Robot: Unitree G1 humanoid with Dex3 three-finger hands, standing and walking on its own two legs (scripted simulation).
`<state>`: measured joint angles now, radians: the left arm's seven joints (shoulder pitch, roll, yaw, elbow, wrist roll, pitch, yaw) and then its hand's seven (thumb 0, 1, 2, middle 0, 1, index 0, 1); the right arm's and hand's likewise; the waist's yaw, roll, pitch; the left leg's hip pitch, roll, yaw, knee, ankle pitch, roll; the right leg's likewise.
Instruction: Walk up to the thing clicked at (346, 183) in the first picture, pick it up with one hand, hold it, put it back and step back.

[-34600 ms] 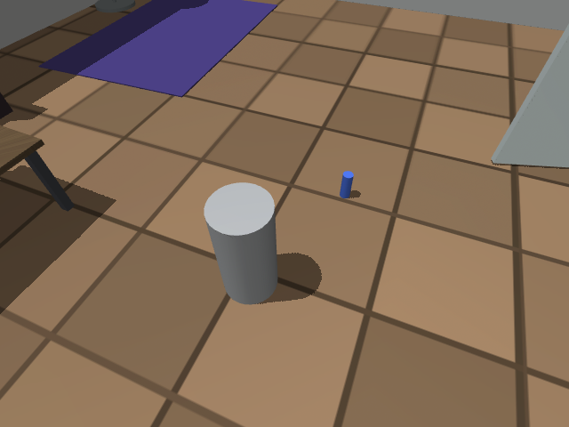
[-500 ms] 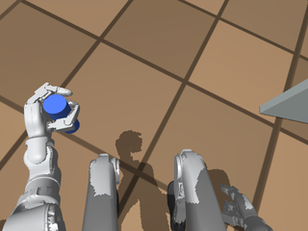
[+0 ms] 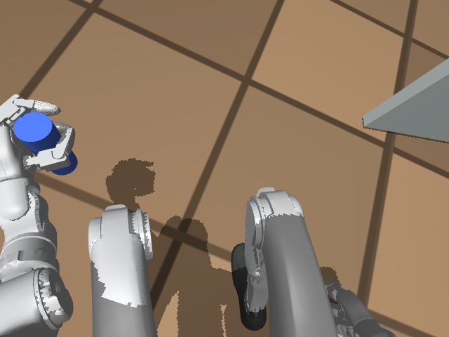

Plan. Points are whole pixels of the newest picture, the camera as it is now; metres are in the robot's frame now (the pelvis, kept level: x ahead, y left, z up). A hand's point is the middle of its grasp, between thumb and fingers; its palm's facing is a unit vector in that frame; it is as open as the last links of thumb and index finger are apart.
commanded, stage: crouch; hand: left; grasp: from the side
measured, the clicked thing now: (50, 147) +0.44 +0.26 -0.09
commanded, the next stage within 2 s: lower in 0.38 s
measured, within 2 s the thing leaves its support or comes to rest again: rests again in 1.78 s
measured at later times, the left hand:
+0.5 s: hand (60, 152) +0.45 +0.25 -0.12, palm faces +0.22 -0.97 -0.04, open 6.8 cm
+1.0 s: hand (71, 158) +0.46 +0.26 -0.19, palm faces +0.26 -0.96 -0.03, open 6.8 cm
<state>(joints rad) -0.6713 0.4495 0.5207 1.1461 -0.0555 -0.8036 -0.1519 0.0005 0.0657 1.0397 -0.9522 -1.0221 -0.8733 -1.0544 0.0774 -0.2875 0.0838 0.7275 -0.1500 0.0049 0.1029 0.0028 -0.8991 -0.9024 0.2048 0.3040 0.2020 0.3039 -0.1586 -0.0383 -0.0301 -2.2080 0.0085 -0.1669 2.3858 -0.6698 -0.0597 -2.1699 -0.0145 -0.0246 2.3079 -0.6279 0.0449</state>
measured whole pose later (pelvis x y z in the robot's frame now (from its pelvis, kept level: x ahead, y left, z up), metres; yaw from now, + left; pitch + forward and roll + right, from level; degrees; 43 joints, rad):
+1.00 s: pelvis +0.00 +0.02 -0.05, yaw -6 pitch +18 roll -13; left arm -0.65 0.68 0.57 1.31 -0.04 -1.00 -0.04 0.00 0.07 1.03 -0.95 -1.02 -0.88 -1.05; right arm -0.09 -0.36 0.33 0.63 -0.30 0.03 0.15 0.00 -0.92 -0.90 0.21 0.30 0.20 0.30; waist -0.25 -0.18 0.22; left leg -2.25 -0.01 -0.31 2.61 -0.70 -0.05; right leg -2.14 0.03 -0.12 2.42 -0.62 0.06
